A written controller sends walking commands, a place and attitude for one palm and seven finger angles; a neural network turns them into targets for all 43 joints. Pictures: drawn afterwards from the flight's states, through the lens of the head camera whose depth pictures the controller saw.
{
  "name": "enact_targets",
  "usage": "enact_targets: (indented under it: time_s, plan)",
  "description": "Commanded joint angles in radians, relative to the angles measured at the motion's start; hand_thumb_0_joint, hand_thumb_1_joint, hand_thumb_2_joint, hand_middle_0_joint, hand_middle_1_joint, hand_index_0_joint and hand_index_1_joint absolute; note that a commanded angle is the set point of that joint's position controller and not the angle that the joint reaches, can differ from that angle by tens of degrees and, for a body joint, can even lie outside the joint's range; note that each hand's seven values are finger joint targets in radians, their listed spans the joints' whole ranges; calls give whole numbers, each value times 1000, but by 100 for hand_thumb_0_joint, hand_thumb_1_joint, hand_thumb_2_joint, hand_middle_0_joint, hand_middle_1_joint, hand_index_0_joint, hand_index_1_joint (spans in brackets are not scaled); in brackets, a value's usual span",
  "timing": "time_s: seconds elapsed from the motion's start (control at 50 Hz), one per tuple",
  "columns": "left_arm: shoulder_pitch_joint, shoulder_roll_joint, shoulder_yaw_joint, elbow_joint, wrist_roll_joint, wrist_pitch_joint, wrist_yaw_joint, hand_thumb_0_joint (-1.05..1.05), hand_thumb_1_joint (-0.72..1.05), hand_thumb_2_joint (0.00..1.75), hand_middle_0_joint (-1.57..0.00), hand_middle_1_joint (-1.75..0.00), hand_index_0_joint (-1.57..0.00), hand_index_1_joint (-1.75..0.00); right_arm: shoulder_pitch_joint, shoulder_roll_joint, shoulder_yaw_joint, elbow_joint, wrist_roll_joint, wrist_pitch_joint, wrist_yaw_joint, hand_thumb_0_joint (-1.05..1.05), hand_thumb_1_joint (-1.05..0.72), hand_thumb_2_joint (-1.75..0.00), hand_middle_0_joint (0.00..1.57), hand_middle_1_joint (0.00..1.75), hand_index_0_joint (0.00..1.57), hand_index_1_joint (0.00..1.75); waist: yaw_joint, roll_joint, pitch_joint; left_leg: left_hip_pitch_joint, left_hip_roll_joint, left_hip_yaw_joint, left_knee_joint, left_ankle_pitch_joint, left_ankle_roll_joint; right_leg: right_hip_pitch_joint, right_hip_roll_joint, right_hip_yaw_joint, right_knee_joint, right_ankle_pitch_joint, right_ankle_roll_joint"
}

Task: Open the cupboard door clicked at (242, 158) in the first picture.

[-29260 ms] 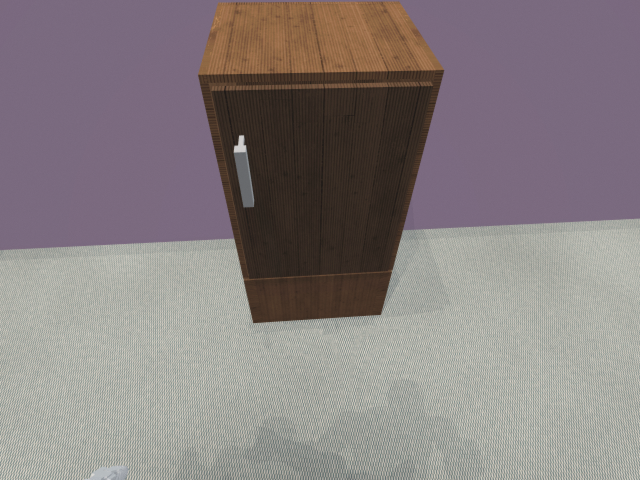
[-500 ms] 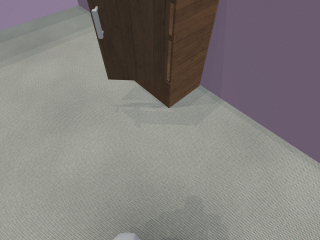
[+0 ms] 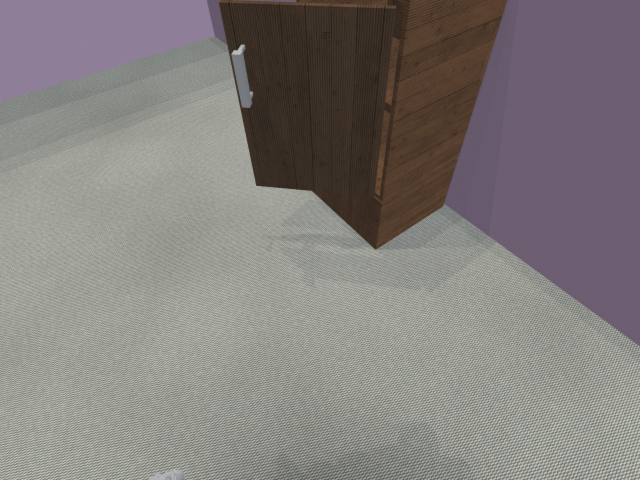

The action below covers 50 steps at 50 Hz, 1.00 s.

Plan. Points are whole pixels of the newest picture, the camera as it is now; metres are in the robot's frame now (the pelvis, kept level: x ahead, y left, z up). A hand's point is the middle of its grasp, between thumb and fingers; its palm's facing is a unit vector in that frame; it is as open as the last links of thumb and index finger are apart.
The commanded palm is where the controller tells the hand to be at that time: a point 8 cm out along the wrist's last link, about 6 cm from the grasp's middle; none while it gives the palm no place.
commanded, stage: take the last steps up to it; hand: left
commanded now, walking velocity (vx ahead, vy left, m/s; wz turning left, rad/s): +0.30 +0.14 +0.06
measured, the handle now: (244, 76) +1.06 +0.26 -0.04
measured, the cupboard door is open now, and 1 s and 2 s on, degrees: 44 44 44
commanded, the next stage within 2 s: come to a stop and stand still in 0.98 s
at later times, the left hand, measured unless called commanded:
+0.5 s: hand (159, 430) +0.21 +0.27 -0.16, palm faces +0.07 -0.98 -0.20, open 7.4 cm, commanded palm none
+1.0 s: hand (167, 344) +0.36 +0.31 -0.18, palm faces +0.08 -0.98 -0.18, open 7.3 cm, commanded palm none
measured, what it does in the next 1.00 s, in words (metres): walks ahead: left foot, then right foot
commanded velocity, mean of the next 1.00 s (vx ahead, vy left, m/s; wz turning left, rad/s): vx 0.27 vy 0.09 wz -0.02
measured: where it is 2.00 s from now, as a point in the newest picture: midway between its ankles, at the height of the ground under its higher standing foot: (298, 401)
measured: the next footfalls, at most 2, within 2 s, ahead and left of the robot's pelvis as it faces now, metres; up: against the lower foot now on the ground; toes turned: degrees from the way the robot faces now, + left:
left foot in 0.28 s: +0.21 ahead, +0.18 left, +0.00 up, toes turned +8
right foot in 0.62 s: +0.33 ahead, -0.03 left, +0.00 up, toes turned -8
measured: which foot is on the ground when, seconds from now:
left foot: up 0.00-0.26, down 0.28-0.62, up 0.64-0.96, down 0.98-1.00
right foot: down 0.00-0.28, up 0.30-0.60, down 0.62-0.98, up 1.00-1.00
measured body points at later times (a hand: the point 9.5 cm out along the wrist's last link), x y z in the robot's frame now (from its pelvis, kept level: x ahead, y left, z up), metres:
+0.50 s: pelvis +0.18 +0.08 +0.01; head +0.21 +0.08 +0.46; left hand +0.21 +0.32 -0.14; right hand +0.24 -0.16 -0.14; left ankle +0.17 +0.18 -0.73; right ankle +0.20 -0.04 -0.68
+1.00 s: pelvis +0.39 +0.12 +0.00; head +0.42 +0.13 +0.45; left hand +0.35 +0.36 -0.16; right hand +0.47 -0.12 -0.14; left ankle +0.46 +0.23 -0.73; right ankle +0.30 -0.02 -0.72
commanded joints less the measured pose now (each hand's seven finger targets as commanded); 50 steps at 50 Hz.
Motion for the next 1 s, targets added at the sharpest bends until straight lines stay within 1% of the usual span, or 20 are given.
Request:
enact_targets:
  time_s: [0.0,0.14,0.22,0.24,0.26,0.28,0.4,0.54,0.56,0.58,0.6,0.62,0.64,0.68,0.74,0.84,0.9,0.92,0.96,0.98]
  plan:
    - [134,141,27,5,-5,-17,24,0,90,90,-20,-30,-20,-30,-119,-50,-29,-123,-6,-32,19,0,-90,-90,20,30,20,30,40,-202,32,-281,117,-32,121,188,-38,76,-306,299,-475,-95,-103]
    - [190,180,35,76,3,-35,16,0,90,90,-20,-30,-20,-30,-172,2,-18,-148,2,-51,45,0,-90,-90,20,30,20,30,55,-180,1,-128,59,97,-327,256,-49,152,-249,101,-395,191,-85]
    - [157,175,39,83,-1,-15,12,0,90,90,-20,-30,-20,-30,-29,-70,-29,-117,-2,-71,31,0,-90,-90,20,30,20,30,-29,-97,-49,221,12,144,-517,274,-23,20,-179,29,-174,147,-35]
    - [167,128,30,65,-4,-9,7,0,90,90,-20,-30,-20,-30,105,-163,-51,-85,-12,-79,16,0,-90,-90,20,30,20,30,-86,97,-120,400,148,-32,-552,232,33,-118,-95,-42,82,47,1]
    - [142,73,14,23,-10,-7,4,0,90,90,-20,-30,-20,-30,230,-260,-75,-63,-18,-78,-4,0,-90,-90,20,30,20,30,-129,304,-164,497,363,-356,-674,213,139,-313,31,-64,397,-309,36]
    - [81,69,7,-13,-7,-11,7,0,90,90,-20,-30,-20,-30,232,-267,-69,-57,-16,-70,-16,0,-90,-90,20,30,20,30,-129,201,-144,452,425,-412,-707,174,212,-393,16,46,567,-321,2]
    - [78,36,3,26,-4,16,-9,0,90,90,-20,-30,-20,-30,-5,-119,-20,-96,-8,-99,-30,0,-90,-90,20,30,20,30,4,84,-38,143,300,-110,-772,322,155,-263,-66,93,437,-70,9]
    - [108,63,15,12,0,16,-13,0,90,90,-20,-30,-20,-30,-51,-127,-29,-76,-6,-81,-15,0,-90,-90,20,30,20,30,68,15,-12,13,225,-15,-693,134,122,91,10,16,-5,67,13]
    - [166,95,24,30,2,13,-9,0,90,90,-20,-30,-20,-30,-59,-115,-25,-75,-2,-79,-12,0,-90,-90,20,30,20,30,95,-36,-12,-60,170,23,-594,79,85,212,9,41,-66,54,4]
    - [252,158,38,49,8,3,-3,0,90,90,-20,-30,-20,-30,-62,-80,-20,-82,6,-79,-7,0,-90,-90,20,30,20,30,137,-193,-18,-180,63,113,-360,23,32,331,-114,221,-204,-74,-38]
    - [327,251,55,61,2,-3,5,0,90,90,-20,-30,-20,-30,-56,-49,-15,-115,8,-76,1,0,-90,-90,20,30,20,30,152,-412,-32,-343,-14,148,-77,-138,-6,406,-356,590,-414,-203,-149]
    - [315,248,51,44,-8,-1,18,0,90,90,-20,-30,-20,-30,-77,-94,-24,-131,2,-67,2,0,-90,-90,20,30,20,30,136,-326,0,-352,36,36,96,-116,-7,304,-415,707,-500,-349,-215]
    - [247,216,45,32,-6,-7,23,0,90,90,-20,-30,-20,-30,-138,-91,-31,-127,0,-68,2,0,-90,-90,20,30,20,30,117,-292,58,-404,74,-16,172,-15,-9,230,-389,681,-503,-342,-220]
    - [162,137,24,7,-9,-20,25,0,90,90,-20,-30,-20,-30,-131,-71,-29,-106,-5,-67,7,0,-90,-90,20,30,20,30,59,-144,25,-337,125,-35,110,141,-30,160,-313,426,-466,-84,-170]
    - [147,132,25,22,-6,-40,20,0,90,90,-20,-30,-20,-30,-73,-11,-17,-82,0,-60,15,0,-90,-90,20,30,20,30,29,-134,-54,-212,111,35,-97,182,-54,177,-236,209,-420,253,-146]
    - [169,167,33,72,-4,-37,13,0,90,90,-20,-30,-20,-30,-123,9,-12,-111,2,-73,26,0,-90,-90,20,30,20,30,48,-170,-51,-119,55,108,-375,245,-54,218,-204,134,-349,356,-122]
    - [147,162,30,84,-11,-22,14,0,90,90,-20,-30,-20,-30,-56,-31,-14,-88,-2,-86,19,0,-90,-90,20,30,20,30,-1,-153,-42,99,21,145,-528,342,-36,113,-152,88,-240,290,-69]
    - [149,142,23,80,-10,-15,10,0,90,90,-20,-30,-20,-30,20,-78,-26,-69,-4,-89,12,0,-90,-90,20,30,20,30,-34,-62,-67,249,57,96,-544,365,-12,12,-108,58,-95,245,-43]
    - [121,65,0,18,-15,-12,11,0,90,90,-20,-30,-20,-30,224,-235,-58,-36,-18,-84,-18,0,-90,-90,20,30,20,30,-112,233,-161,450,414,-340,-661,466,190,-279,68,-15,405,-316,10]
    - [74,63,-4,1,-7,-12,19,0,90,90,-20,-30,-20,-30,197,-218,-52,-36,-17,-81,-23,0,-90,-90,20,30,20,30,-105,161,-140,371,428,-333,-682,388,215,-315,42,70,548,-333,-13]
